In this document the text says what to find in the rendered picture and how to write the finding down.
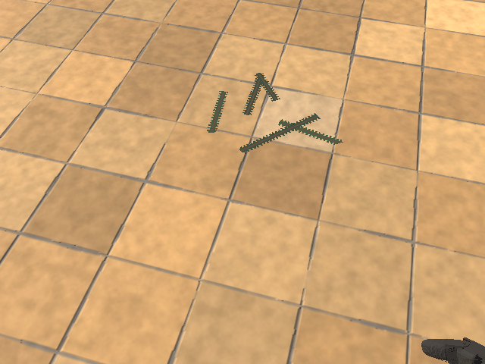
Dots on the robot right hand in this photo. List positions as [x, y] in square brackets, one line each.
[464, 351]

